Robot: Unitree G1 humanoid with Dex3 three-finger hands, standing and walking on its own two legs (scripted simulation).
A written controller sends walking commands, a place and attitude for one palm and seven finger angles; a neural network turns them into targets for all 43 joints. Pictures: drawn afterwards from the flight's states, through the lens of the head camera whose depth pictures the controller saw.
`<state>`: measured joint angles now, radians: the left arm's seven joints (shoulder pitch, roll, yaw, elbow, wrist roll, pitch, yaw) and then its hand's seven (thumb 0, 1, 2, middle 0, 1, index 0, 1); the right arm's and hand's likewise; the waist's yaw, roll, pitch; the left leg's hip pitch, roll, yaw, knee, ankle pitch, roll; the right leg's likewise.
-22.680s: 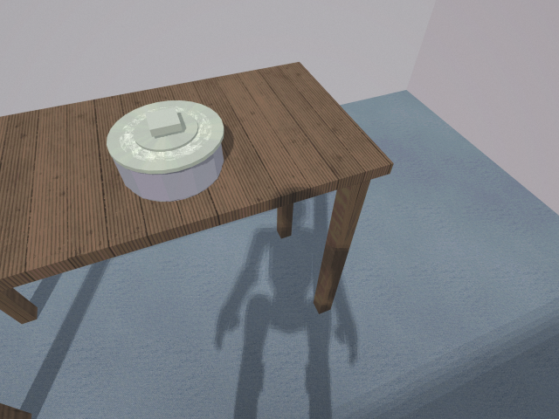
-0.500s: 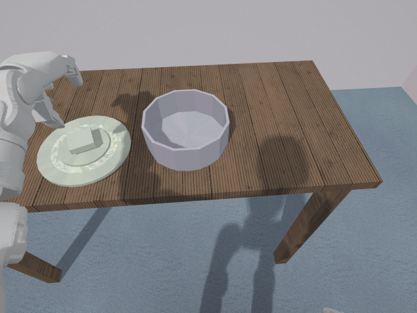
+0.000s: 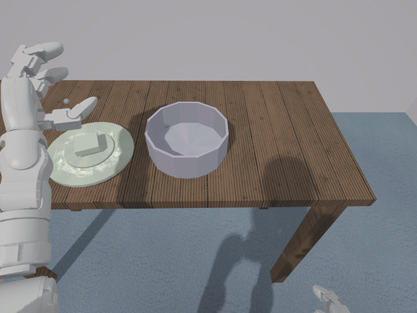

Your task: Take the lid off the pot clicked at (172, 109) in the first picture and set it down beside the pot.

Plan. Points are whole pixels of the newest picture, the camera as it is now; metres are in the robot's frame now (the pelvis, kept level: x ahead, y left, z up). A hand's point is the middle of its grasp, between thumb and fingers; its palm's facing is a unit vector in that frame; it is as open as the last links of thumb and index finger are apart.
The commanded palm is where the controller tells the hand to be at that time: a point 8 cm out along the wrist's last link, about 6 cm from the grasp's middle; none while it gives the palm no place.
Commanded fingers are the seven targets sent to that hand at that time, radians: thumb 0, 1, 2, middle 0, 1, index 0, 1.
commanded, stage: draw the hand back to the body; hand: left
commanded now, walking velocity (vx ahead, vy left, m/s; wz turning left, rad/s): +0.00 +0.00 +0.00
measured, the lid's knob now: (86, 143) +0.48 +0.32 +0.03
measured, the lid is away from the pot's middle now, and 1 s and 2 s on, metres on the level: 0.25 0.25 0.25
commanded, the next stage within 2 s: step back with the hand held close in 1.38 s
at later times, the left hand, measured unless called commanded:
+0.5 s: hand (52, 148) +0.29 +0.23 +0.22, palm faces +0.43 -0.88 -0.21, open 8.1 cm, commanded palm +0.23 +0.27 +0.22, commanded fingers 0.00 0.90 0.90 -0.20 -0.30 -0.20 -0.30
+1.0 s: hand (30, 212) +0.20 +0.23 +0.20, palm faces +0.43 -0.86 -0.27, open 7.4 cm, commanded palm +0.13 +0.27 +0.21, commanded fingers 0.00 0.90 0.90 -0.20 -0.30 -0.20 -0.30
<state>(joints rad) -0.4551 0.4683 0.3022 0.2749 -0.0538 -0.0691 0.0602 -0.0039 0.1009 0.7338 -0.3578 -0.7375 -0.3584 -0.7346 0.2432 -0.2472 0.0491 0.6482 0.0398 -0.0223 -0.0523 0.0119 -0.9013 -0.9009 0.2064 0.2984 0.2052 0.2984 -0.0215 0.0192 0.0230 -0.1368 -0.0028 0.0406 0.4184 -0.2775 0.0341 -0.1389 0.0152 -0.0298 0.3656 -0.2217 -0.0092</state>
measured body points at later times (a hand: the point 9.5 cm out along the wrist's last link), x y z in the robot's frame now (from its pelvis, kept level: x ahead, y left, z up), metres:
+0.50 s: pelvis -0.01 -0.03 +0.00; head -0.03 -0.05 +0.45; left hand +0.26 +0.28 +0.23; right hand +0.18 -0.25 -0.09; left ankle -0.03 +0.09 -0.74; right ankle -0.02 -0.12 -0.74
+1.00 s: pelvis -0.03 -0.02 +0.00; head -0.05 -0.04 +0.45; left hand +0.17 +0.27 +0.22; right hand +0.16 -0.24 -0.08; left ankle -0.03 +0.09 -0.74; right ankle -0.02 -0.12 -0.74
